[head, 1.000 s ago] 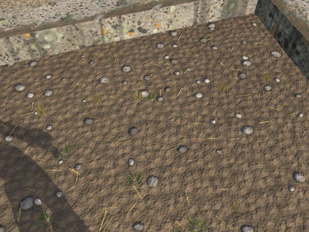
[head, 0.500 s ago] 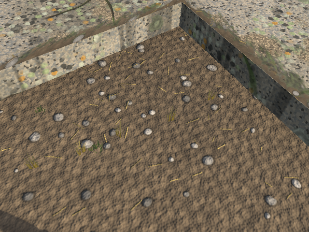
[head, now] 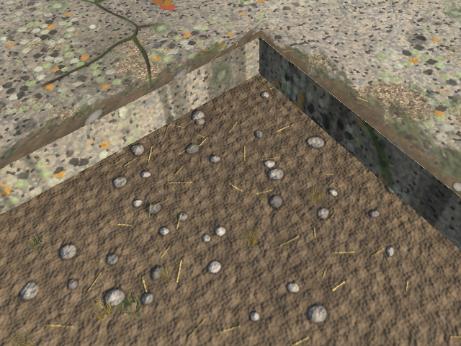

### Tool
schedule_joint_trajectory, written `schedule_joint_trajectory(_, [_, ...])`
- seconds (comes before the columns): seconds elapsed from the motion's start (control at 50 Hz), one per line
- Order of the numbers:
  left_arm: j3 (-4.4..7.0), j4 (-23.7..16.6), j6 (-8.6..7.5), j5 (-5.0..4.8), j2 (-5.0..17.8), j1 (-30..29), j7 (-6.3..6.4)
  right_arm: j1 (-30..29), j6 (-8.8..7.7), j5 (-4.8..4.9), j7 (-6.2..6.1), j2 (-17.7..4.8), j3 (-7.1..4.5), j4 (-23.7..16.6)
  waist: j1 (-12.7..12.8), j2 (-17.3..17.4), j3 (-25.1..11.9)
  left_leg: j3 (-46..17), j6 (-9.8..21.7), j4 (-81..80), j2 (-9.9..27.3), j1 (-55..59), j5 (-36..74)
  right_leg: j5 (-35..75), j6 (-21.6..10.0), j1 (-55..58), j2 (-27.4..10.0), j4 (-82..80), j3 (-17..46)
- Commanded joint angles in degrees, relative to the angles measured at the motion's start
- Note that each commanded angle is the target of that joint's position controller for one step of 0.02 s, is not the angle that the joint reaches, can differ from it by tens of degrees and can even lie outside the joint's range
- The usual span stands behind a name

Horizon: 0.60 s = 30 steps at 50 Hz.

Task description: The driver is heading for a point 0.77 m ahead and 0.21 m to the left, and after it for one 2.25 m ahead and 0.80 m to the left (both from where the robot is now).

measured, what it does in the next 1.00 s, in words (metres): walks ahead, turning left: left foot, then right foot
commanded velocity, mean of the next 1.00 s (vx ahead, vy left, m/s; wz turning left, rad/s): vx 0.50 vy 0.00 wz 0.49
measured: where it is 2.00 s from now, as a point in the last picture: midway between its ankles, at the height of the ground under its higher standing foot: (131, 231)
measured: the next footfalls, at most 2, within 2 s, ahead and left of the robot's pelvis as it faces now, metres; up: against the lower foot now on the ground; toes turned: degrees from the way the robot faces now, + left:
left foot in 0.34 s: +0.31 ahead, +0.13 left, +0.00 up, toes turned +16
right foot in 0.86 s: +0.65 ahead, +0.08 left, +0.00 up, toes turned +31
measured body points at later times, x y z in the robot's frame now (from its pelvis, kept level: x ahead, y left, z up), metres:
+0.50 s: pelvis +0.25 +0.07 -0.01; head +0.28 +0.09 +0.44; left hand +0.27 +0.35 -0.14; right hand +0.42 -0.17 -0.13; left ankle +0.27 +0.12 -0.75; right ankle +0.24 -0.10 -0.65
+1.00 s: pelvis +0.53 +0.11 -0.01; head +0.56 +0.11 +0.44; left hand +0.51 +0.41 -0.11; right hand +0.71 -0.10 -0.14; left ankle +0.37 +0.16 -0.66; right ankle +0.62 +0.06 -0.75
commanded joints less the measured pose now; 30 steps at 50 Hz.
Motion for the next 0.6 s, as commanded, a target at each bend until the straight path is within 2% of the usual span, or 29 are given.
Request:
schedule_joint_trajectory(0.02, [1.67,-1.2,-2.05,-0.55,5.9,2.2,0.40,0.7,0.79,-0.53,0.87,-2.1,-1.13,-2.8,-0.2,-6.4,0.8,-1.3,-0.8,0.7,2.3,-8.1,5.8,14.2,-5.2,3.7,-15.6,-13.3,8.8])
schedule_joint_trajectory(0.08, [1.70,0.3,-2.09,-0.39,5.5,4.5,0.69,-5.1,0.88,-0.61,1.43,-1.5,-1.03,-4.9,0.4,-6.1,2.2,-0.5,-1.4,-4.4,2.6,-12.3,11.8,16.7,-5.1,5.1,-15.0,-13.6,4.0])
schedule_joint_trajectory(0.12, [1.66,0.9,-2.05,-0.37,5.5,5.0,0.74,-9.4,0.70,-0.55,1.82,-0.7,-0.53,-6.4,1.1,-6.1,3.3,1.1,-1.3,-11.7,2.1,-11.2,15.9,17.3,-4.6,4.9,-14.0,-13.5,0.8])
schedule_joint_trajectory(0.16, [1.87,1.7,-1.99,-0.38,6.4,6.4,0.96,-13.8,0.61,-0.73,2.30,-0.3,-0.02,-8.1,2.2,-6.1,4.0,3.4,-0.5,-18.2,1.5,-9.5,18.2,18.9,-4.4,6.0,-14.5,-13.3,-1.2])
schedule_joint_trajectory(0.22, [2.25,3.2,-1.40,-0.22,7.8,9.1,1.37,-17.7,0.57,-1.08,2.71,-1.0,0.09,-10.1,3.2,-5.5,4.6,6.2,1.8,-23.8,0.3,-8.4,15.2,25.1,-3.8,11.5,-16.3,-10.9,-3.3])
schedule_joint_trajectory(0.24, [2.35,3.6,-1.08,-0.13,8.3,9.4,1.52,-17.9,0.56,-1.17,2.68,-1.3,-0.02,-10.4,3.0,-5.5,4.4,7.1,2.7,-25.1,-0.6,-7.4,13.0,30.3,-3.4,13.4,-16.6,-8.9,-4.2])
schedule_joint_trajectory(0.28, [2.71,3.8,-0.39,0.07,9.9,9.0,1.89,-15.7,0.66,-1.27,2.26,-2.3,-0.50,-10.2,1.4,-6.8,1.9,9.5,5.1,-26.1,-4.1,-2.4,7.0,47.7,-2.5,16.3,-16.8,-1.3,-6.1])
schedule_joint_trajectory(0.3, [3.00,3.8,0.17,0.19,10.9,8.7,2.00,-12.1,0.57,-1.30,1.96,-3.2,-0.98,-9.4,-0.3,-7.3,-0.5,10.1,6.5,-26.7,-6.2,1.9,3.7,54.2,-2.4,16.9,-16.8,5.7,-6.6])
schedule_joint_trajectory(0.32, [3.24,3.6,0.81,0.19,11.7,8.6,1.96,-6.4,0.17,-1.33,1.56,-4.4,-1.76,-7.8,-2.7,-6.9,-4.1,9.9,8.0,-28.9,-8.4,8.7,2.0,54.0,-2.2,15.6,-16.6,15.5,-6.9])
schedule_joint_trajectory(0.34, [3.22,2.8,1.10,0.05,11.8,7.8,1.75,2.5,-0.32,-1.91,0.79,-6.9,-3.06,-5.0,-7.0,-3.7,-9.0,6.1,10.2,-33.7,-7.9,21.9,3.1,43.3,-0.5,7.9,-15.2,30.1,-7.6])
schedule_joint_trajectory(0.36, [1.95,-0.5,0.76,-0.86,6.1,9.4,1.09,5.9,-0.20,-2.17,-0.17,-14.2,-5.17,-4.7,-6.1,7.0,-14.6,-17.8,16.5,-35.8,8.2,38.9,-1.8,8.2,2.6,-13.2,-8.8,51.0,-7.7])
schedule_joint_trajectory(0.38, [2.29,-3.8,0.13,-0.63,7.2,6.1,0.41,4.5,0.25,-0.21,-0.06,-17.1,-5.70,-5.9,-5.0,8.8,-18.6,-44.1,22.6,-45.1,16.9,44.8,4.0,-20.0,4.4,-27.6,1.3,63.1,3.8])
schedule_joint_trajectory(0.4, [2.33,-5.1,-0.37,-0.25,8.1,-0.2,0.15,3.1,0.65,0.59,-0.44,-15.5,-5.39,-5.3,-5.5,1.4,-11.6,-35.5,20.5,-46.4,15.1,40.9,6.4,-14.3,3.8,-33.2,-2.9,62.7,9.9])
schedule_joint_trajectory(0.42, [1.86,-5.2,-1.08,-0.75,7.3,-0.3,0.05,0.5,0.54,0.83,-0.88,-12.4,-4.61,-5.0,-3.3,-0.9,-5.2,-28.3,18.4,-47.0,13.6,32.7,11.0,-9.1,3.5,-32.3,-5.3,57.9,9.5])
schedule_joint_trajectory(0.44, [1.93,-4.3,-1.11,-0.44,7.1,0.8,0.17,-2.2,0.26,0.72,-1.08,-9.8,-3.89,-5.3,-0.5,-3.4,-1.9,-23.0,15.4,-47.7,10.2,26.3,16.2,-7.3,3.5,-28.8,-7.0,52.3,9.5])
schedule_joint_trajectory(0.46, [1.92,-4.2,-0.23,0.63,7.0,1.8,0.18,-4.3,-0.10,1.13,-1.27,-8.1,-3.33,-5.5,1.6,-3.1,-0.9,-19.0,13.9,-48.4,7.3,21.6,20.6,-6.9,4.2,-25.2,-7.8,49.0,9.7])
schedule_joint_trajectory(0.48, [1.85,-3.8,0.89,1.32,6.6,3.2,0.00,-5.3,-0.60,1.21,-1.21,-7.3,-2.95,-5.9,2.7,-2.1,-1.9,-16.6,13.5,-48.9,5.8,19.3,23.1,-6.5,4.9,-22.1,-8.1,47.0,9.7])
schedule_joint_trajectory(0.5, [1.83,-4.0,1.77,1.60,6.2,3.3,-0.23,-4.7,-1.26,1.28,-1.05,-7.4,-2.90,-5.8,2.9,-1.8,-2.6,-15.7,13.7,-49.0,4.8,18.4,26.0,-6.4,5.5,-21.3,-7.7,45.9,9.1])
schedule_joint_trajectory(0.54, [1.65,-4.9,2.75,1.49,5.4,1.6,-0.53,-3.1,-1.93,1.23,-0.85,-8.9,-3.28,-5.5,2.9,-1.4,-2.5,-14.2,13.5,-50.0,3.2,16.8,25.6,-3.8,6.6,-22.1,-7.6,41.7,8.3])
schedule_joint_trajectory(0.6, [1.56,-7.6,3.00,1.30,5.6,-6.0,-0.64,0.4,-1.93,1.08,-0.90,-9.3,-3.41,-5.0,0.3,0.2,-0.1,-15.4,12.4,-51.4,2.4,17.9,21.1,2.4,7.7,-26.9,-7.5,33.4,8.0])
Keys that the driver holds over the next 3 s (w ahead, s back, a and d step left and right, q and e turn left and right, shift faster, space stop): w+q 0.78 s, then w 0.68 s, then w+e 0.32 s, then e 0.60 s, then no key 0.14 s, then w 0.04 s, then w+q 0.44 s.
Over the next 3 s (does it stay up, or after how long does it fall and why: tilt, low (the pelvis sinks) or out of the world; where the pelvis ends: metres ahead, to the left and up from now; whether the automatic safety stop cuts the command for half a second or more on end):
stays up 0.99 0.42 0.00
